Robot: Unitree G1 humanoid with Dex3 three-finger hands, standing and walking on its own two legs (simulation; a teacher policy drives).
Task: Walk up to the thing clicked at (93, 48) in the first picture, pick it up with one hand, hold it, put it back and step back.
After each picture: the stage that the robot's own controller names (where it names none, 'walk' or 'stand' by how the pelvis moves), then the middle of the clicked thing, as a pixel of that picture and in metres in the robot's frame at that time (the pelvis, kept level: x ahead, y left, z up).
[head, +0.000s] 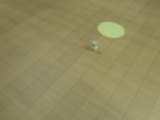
stand; (94, 46) +1.30 -0.11 -0.72
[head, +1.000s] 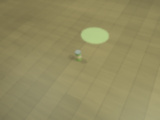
walk; (78, 55) +1.18 +0.16 -0.70
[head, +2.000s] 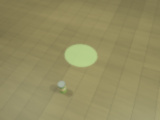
walk; (62, 87) +0.72 +0.25 -0.71
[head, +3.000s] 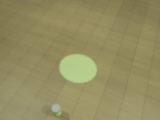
stand; (56, 110) +0.46 +0.20 -0.69
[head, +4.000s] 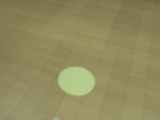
walk; out of the picture +0.43 +0.20 -0.72
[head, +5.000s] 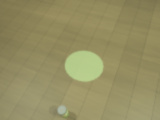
stand; (63, 111) +0.39 +0.24 -0.70
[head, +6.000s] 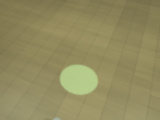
stand; out of the picture +0.40 +0.20 -0.70
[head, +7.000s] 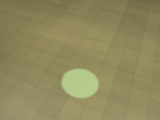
stand; out of the picture +0.42 +0.20 -0.72
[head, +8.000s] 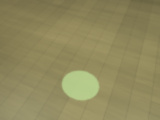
stand; out of the picture +0.40 +0.20 -0.72
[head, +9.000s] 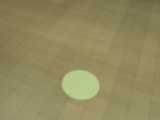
stand; out of the picture +0.40 +0.19 -0.72
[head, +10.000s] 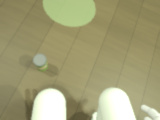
go down; (40, 63) +0.48 +0.19 -0.40
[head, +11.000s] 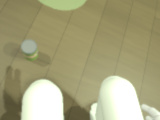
go down; (30, 50) +0.49 +0.20 -0.31
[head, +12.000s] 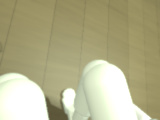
close in; out of the picture +0.48 +0.24 -0.23
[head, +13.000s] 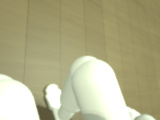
close; out of the picture +0.47 +0.27 -0.23
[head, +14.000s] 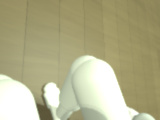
lift; out of the picture +0.46 +0.25 -0.24
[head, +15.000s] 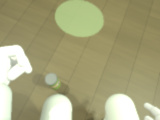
close; (53, 81) +0.42 +0.17 -0.42
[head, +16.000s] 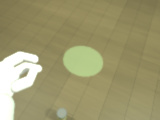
lift; (61, 115) +0.39 +0.15 -0.60
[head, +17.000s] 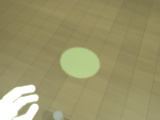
go down; (58, 117) +0.37 +0.16 -0.63
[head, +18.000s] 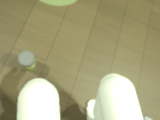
stand; (27, 61) +0.44 +0.19 -0.31
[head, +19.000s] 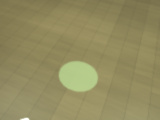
stand; out of the picture +0.36 +0.15 -0.64
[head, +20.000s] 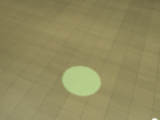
stand; out of the picture +0.36 +0.15 -0.66
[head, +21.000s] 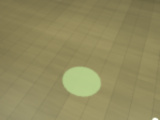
stand; out of the picture +0.36 +0.15 -0.66
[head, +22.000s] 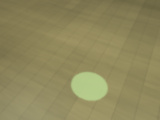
stand; out of the picture +0.38 +0.14 -0.72
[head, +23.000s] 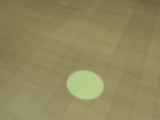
stand; out of the picture +0.36 +0.17 -0.72
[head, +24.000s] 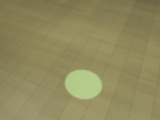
stand; out of the picture +0.35 +0.17 -0.73
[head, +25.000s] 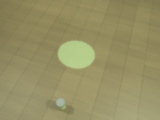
walk; (61, 104) +0.44 +0.17 -0.70
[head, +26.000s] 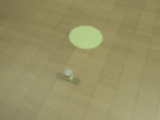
walk; (69, 75) +0.72 +0.18 -0.70
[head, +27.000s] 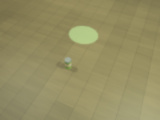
stand; (68, 63) +0.98 +0.18 -0.70
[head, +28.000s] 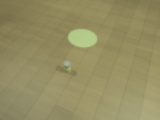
stand; (67, 67) +0.96 +0.17 -0.72
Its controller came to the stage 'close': yes
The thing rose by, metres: 0.02
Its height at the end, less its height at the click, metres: +0.00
